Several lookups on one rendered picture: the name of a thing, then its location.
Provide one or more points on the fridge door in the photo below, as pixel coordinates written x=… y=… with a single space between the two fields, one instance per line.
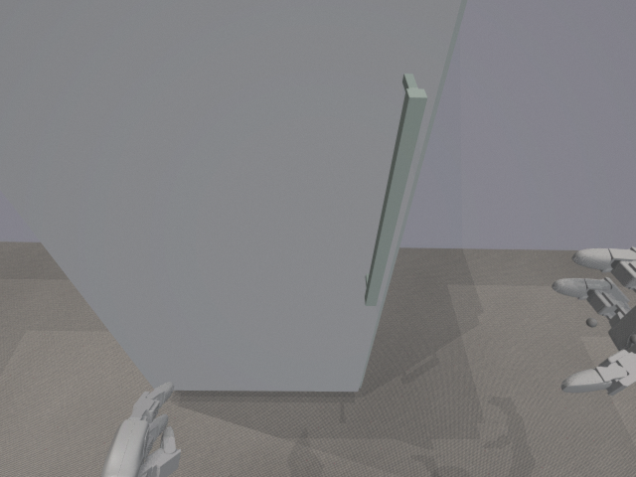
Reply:
x=210 y=174

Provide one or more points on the robot right hand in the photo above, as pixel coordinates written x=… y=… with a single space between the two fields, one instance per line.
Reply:
x=619 y=370

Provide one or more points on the handle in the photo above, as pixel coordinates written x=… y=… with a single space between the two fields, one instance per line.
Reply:
x=410 y=120

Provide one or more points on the robot left hand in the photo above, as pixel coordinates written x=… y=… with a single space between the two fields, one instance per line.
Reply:
x=134 y=438

